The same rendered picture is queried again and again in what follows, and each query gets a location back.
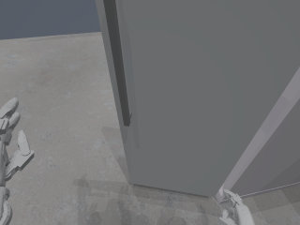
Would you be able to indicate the robot left forearm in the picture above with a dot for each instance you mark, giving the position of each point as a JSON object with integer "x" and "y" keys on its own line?
{"x": 6, "y": 212}

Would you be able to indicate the handle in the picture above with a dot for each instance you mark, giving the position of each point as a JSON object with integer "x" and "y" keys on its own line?
{"x": 117, "y": 57}

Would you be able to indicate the robot left hand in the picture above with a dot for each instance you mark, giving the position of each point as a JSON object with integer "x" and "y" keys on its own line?
{"x": 8, "y": 121}

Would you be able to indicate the fridge door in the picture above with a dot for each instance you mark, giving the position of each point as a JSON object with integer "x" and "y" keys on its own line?
{"x": 201, "y": 78}

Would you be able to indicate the robot right hand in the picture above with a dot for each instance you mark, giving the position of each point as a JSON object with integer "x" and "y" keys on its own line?
{"x": 240, "y": 215}

